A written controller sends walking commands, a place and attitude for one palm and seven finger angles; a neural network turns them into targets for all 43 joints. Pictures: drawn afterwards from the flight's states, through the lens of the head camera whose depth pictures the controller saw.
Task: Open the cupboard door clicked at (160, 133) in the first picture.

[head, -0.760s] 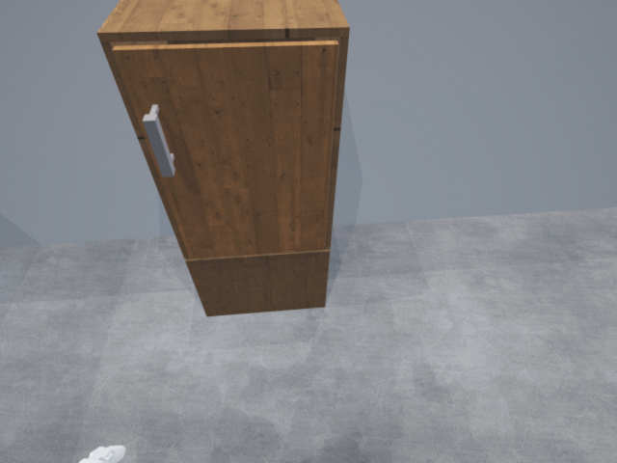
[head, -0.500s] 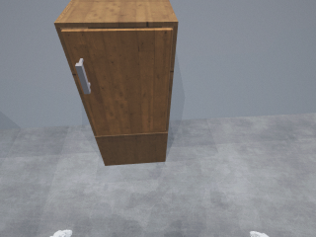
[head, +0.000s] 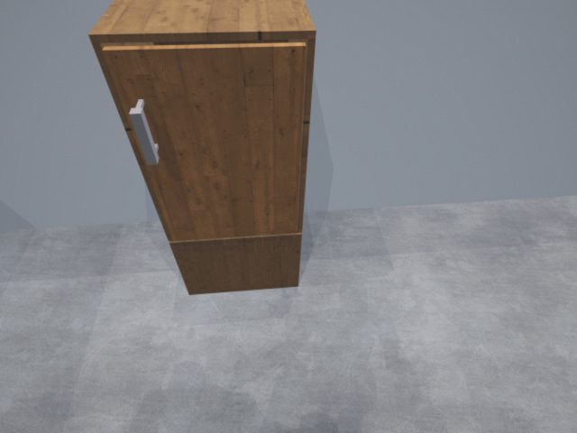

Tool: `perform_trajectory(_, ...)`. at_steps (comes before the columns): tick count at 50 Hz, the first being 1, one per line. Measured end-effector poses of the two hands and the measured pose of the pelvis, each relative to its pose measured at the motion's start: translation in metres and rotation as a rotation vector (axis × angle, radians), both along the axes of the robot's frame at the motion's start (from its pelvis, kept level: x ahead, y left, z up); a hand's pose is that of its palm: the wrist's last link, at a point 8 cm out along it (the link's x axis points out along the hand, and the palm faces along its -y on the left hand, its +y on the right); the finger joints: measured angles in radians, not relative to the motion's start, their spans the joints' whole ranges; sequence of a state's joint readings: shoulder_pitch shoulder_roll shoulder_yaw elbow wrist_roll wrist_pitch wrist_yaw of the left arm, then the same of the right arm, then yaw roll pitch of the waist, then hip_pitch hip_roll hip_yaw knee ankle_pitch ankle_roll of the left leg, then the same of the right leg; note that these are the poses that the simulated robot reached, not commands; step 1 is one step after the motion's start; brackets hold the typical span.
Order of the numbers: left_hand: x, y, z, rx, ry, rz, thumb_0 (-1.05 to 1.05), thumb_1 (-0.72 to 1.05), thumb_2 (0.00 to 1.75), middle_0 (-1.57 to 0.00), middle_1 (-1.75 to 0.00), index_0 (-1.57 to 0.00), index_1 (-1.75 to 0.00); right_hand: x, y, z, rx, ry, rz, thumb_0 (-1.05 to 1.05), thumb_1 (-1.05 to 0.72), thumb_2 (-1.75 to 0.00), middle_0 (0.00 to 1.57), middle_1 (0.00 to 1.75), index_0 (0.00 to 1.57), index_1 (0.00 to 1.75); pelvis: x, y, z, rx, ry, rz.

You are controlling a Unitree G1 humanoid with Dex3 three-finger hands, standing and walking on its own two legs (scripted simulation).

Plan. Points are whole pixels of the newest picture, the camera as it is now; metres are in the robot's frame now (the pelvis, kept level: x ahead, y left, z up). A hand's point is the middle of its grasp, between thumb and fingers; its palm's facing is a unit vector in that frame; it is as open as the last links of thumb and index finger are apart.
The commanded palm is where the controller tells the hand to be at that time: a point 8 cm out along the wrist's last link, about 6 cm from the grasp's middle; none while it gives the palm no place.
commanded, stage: stand and wait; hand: left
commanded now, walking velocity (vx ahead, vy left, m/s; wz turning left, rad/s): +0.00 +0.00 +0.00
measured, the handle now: (146, 132) +0.70 +0.36 +0.02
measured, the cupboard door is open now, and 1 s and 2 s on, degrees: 0 0 0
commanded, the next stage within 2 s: look at it before walking up in 0.06 s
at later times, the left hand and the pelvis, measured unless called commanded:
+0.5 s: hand out of the picture +0.07 +0.23 -0.16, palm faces -0.03 -0.95 -0.31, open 7.4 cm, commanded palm none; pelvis +0.00 +0.00 +0.00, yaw +0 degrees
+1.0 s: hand out of the picture +0.09 +0.23 -0.16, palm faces +0.01 -0.94 -0.33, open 7.4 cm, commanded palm none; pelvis +0.01 -0.01 +0.00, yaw +1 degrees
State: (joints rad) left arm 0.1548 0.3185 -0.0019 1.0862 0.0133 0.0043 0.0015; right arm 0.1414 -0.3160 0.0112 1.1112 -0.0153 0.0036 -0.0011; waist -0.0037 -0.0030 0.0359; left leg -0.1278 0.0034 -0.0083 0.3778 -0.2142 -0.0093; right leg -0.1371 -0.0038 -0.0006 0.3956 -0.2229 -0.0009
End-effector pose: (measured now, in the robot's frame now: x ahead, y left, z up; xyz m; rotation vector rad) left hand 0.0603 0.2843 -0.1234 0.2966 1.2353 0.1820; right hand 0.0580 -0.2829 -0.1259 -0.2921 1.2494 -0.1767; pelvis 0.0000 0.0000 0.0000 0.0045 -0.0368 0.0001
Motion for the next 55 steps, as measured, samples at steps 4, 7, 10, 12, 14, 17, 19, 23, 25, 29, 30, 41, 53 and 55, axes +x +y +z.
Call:
perform_trajectory(4,0.001,-0.002,0.0,-0.003,-0.005,-0.003,0.01,0.91,0.89,-0.2,-0.3,-0.2,-0.3,-0.003,0.001,0.0,0.004,0.001,-0.002,0.01,-0.91,-0.9,0.2,0.3,0.2,0.3,-0.002,-0.001,0.0,0.0,0.001,-0.001)
perform_trajectory(7,0.002,-0.003,0.001,-0.005,-0.011,-0.004,0.01,0.91,0.89,-0.2,-0.3,-0.2,-0.3,-0.003,0.001,0.0,0.007,-0.002,-0.002,0.01,-0.91,-0.9,0.2,0.3,0.2,0.3,-0.002,-0.001,0.001,0.0,0.0,-0.001)
perform_trajectory(10,0.003,-0.005,0.001,-0.007,-0.017,-0.005,0.01,0.91,0.89,-0.2,-0.3,-0.2,-0.3,-0.003,0.002,0.0,0.008,-0.006,-0.002,0.01,-0.91,-0.9,0.2,0.3,0.2,0.3,-0.003,-0.001,0.001,0.0,0.001,-0.001)
perform_trajectory(12,0.004,-0.005,0.001,-0.009,-0.018,-0.006,0.01,0.91,0.89,-0.2,-0.3,-0.2,-0.3,-0.002,0.002,0.0,0.008,-0.009,-0.001,0.01,-0.91,-0.9,0.2,0.3,0.2,0.3,-0.003,-0.001,0.001,0.0,0.001,-0.002)
perform_trajectory(14,0.004,-0.006,0.001,-0.009,-0.018,-0.007,0.01,0.91,0.89,-0.2,-0.3,-0.2,-0.3,-0.001,0.002,0.0,0.008,-0.011,-0.001,0.01,-0.91,-0.9,0.2,0.3,0.2,0.3,-0.003,-0.001,0.001,0.0,0.002,-0.003)
perform_trajectory(17,0.004,-0.006,0.001,-0.01,-0.015,-0.007,0.01,0.91,0.89,-0.2,-0.3,-0.2,-0.3,0.0,0.002,0.0,0.008,-0.012,0.0,0.01,-0.91,-0.9,0.2,0.3,0.2,0.3,-0.003,-0.001,0.001,0.0,0.005,-0.003)
perform_trajectory(19,0.003,-0.006,0.001,-0.009,-0.011,-0.006,0.01,0.91,0.89,-0.2,-0.3,-0.2,-0.3,0.0,0.001,0.0,0.007,-0.011,0.001,0.01,-0.91,-0.9,0.2,0.3,0.2,0.3,-0.002,-0.001,0.001,0.0,0.007,-0.003)
perform_trajectory(23,0.002,-0.005,0.0,-0.008,0.0,-0.004,0.01,0.91,0.89,-0.2,-0.3,-0.2,-0.3,0.002,0.001,0.0,0.006,-0.006,0.002,0.01,-0.91,-0.9,0.2,0.3,0.2,0.3,-0.001,-0.002,0.001,0.001,0.011,-0.004)
perform_trajectory(25,0.002,-0.005,0.0,-0.007,0.005,-0.003,0.01,0.91,0.89,-0.2,-0.3,-0.2,-0.3,0.002,0.0,0.0,0.005,-0.003,0.002,0.01,-0.91,-0.9,0.2,0.3,0.2,0.3,0.0,-0.002,0.001,0.001,0.012,-0.004)
perform_trajectory(29,0.003,-0.004,0.0,-0.004,0.01,0.0,0.01,0.91,0.89,-0.2,-0.3,-0.2,-0.3,0.005,-0.001,0.0,0.003,-0.002,0.001,0.01,-0.91,-0.9,0.2,0.3,0.2,0.3,0.003,-0.002,0.001,0.001,0.014,-0.004)
perform_trajectory(30,0.003,-0.004,0.0,-0.003,0.011,0.001,0.01,0.91,0.89,-0.2,-0.3,-0.2,-0.3,0.006,-0.001,0.001,0.002,-0.002,0.002,0.01,-0.91,-0.9,0.2,0.3,0.2,0.3,0.004,-0.003,0.001,0.001,0.014,-0.004)
perform_trajectory(41,0.014,-0.003,0.003,0.006,-0.006,0.001,0.01,0.91,0.89,-0.2,-0.3,-0.2,-0.3,0.02,-0.005,0.002,-0.003,-0.022,0.009,0.01,-0.91,-0.9,0.2,0.3,0.2,0.3,0.01,-0.004,0.002,0.001,0.014,-0.003)
perform_trajectory(53,0.012,-0.015,-0.001,-0.005,-0.027,0.04,0.01,0.91,0.89,-0.2,-0.3,-0.2,-0.3,0.024,0.009,-0.007,0.031,-0.014,0.031,0.01,-0.91,-0.9,0.2,0.3,0.2,0.3,0.009,-0.006,-0.002,0.004,0.014,0.03)
perform_trajectory(55,0.005,-0.021,-0.005,-0.018,-0.021,0.051,0.01,0.91,0.89,-0.2,-0.3,-0.2,-0.3,0.021,0.016,-0.012,0.05,-0.004,0.035,0.01,-0.91,-0.9,0.2,0.3,0.2,0.3,0.007,-0.007,-0.004,0.004,0.013,0.036)
